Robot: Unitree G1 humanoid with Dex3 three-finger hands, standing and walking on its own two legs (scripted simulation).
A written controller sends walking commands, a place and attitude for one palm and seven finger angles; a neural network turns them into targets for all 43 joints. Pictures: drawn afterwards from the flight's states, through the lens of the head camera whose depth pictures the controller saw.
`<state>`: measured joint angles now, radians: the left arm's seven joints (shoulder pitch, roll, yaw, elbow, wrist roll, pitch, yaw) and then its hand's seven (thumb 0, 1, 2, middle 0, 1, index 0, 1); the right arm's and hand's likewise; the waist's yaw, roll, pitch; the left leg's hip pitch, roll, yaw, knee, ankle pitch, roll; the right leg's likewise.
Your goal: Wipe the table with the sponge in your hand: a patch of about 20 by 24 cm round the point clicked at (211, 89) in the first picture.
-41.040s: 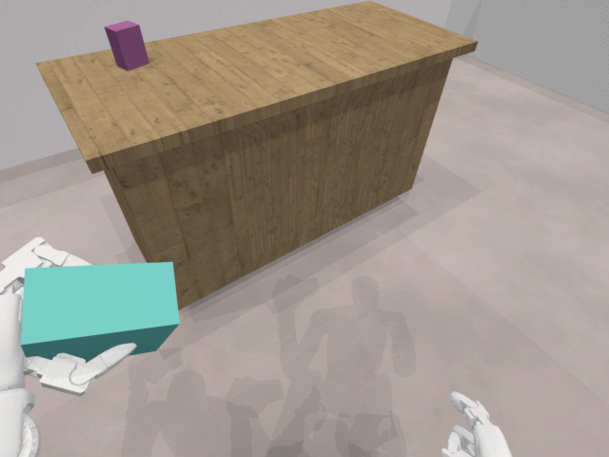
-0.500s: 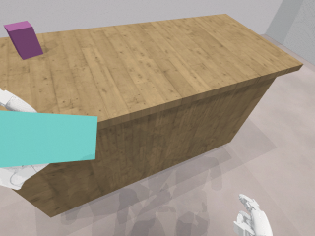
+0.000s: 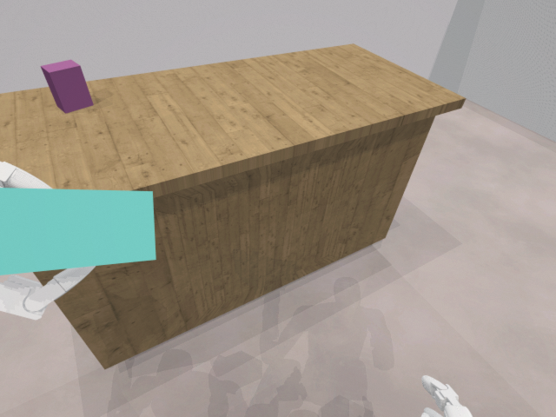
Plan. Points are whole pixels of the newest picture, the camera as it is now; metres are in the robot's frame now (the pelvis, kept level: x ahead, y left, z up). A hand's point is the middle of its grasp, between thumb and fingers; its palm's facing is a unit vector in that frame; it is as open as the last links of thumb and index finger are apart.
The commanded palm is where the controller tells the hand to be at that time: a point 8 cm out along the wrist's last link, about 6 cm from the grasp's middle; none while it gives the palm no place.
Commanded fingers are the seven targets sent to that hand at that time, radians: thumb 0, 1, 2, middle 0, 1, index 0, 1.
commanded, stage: stop stepping back and stand still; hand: left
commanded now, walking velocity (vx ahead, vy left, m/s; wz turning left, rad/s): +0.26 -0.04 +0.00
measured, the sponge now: (93, 232) +0.24 +0.20 +0.23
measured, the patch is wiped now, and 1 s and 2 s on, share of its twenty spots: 1.00 1.00 1.00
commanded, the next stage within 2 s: stand and wait in 0.80 s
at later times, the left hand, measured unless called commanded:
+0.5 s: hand out of the picture +0.12 +0.23 +0.26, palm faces +0.52 -0.79 -0.31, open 9.9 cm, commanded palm +0.06 +0.27 +0.26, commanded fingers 0.00 0.10 1.30 -1.20 -1.60 -1.20 -1.60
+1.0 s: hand out of the picture +0.11 +0.24 +0.24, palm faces +0.51 -0.77 -0.38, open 9.9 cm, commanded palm +0.05 +0.28 +0.26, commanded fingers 0.00 0.10 1.30 -1.20 -1.60 -1.20 -1.60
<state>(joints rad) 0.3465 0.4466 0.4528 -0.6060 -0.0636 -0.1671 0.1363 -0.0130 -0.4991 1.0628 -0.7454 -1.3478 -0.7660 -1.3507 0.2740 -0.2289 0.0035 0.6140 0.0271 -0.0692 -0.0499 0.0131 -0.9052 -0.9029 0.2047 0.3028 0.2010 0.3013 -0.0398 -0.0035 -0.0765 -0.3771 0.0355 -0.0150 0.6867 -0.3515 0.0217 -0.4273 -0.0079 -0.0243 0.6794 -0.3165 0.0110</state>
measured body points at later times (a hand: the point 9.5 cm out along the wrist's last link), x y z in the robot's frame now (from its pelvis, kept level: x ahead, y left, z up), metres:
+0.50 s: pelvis -0.09 -0.01 +0.00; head -0.14 -0.02 +0.45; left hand +0.09 +0.27 +0.27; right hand +0.08 -0.24 -0.06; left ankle -0.04 +0.14 -0.72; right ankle -0.05 -0.10 -0.68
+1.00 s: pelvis -0.09 -0.01 +0.01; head -0.09 -0.02 +0.46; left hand +0.08 +0.28 +0.26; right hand +0.10 -0.25 -0.06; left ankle -0.09 +0.12 -0.72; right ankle -0.05 -0.10 -0.72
